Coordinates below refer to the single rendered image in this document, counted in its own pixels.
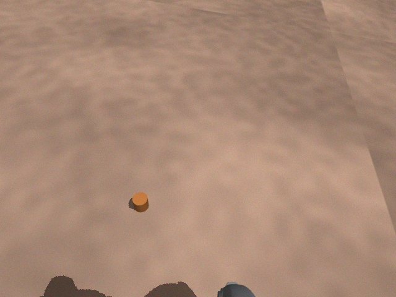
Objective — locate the can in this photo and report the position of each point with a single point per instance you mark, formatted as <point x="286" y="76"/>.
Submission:
<point x="140" y="202"/>

